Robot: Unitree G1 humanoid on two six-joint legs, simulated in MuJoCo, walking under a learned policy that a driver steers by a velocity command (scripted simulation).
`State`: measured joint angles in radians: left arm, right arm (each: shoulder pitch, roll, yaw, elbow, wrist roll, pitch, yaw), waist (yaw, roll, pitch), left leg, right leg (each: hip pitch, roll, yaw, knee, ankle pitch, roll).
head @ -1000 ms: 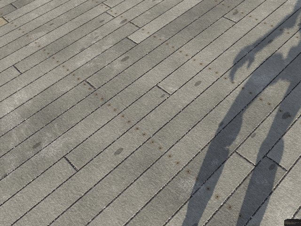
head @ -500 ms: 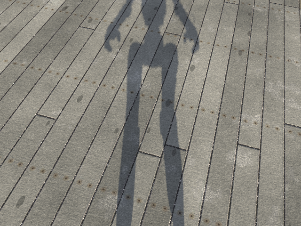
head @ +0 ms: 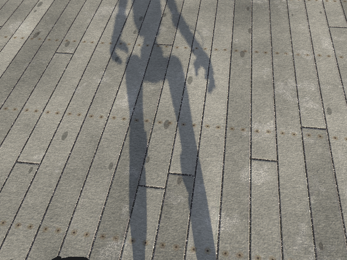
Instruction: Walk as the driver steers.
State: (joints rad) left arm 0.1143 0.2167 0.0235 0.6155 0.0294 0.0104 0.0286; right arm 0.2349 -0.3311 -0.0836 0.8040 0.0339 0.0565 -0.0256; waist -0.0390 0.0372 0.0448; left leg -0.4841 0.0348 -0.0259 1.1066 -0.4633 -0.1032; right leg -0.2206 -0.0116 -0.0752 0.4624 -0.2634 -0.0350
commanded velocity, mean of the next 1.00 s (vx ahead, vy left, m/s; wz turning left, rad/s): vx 0.33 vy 0.00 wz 0.52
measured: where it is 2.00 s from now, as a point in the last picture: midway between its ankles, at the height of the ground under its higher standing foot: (106, 135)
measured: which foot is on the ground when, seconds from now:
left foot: up 0.00-0.26, down 0.28-0.80, up 0.82-1.00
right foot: down 0.00-0.30, up 0.32-0.78, down 0.80-1.00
